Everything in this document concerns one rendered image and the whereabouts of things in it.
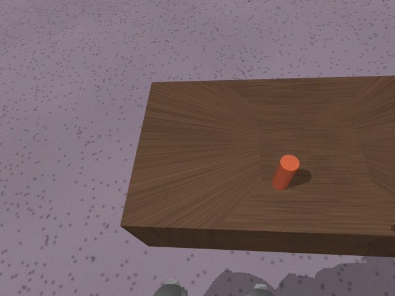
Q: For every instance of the can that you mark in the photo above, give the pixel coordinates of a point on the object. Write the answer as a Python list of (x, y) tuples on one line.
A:
[(285, 171)]

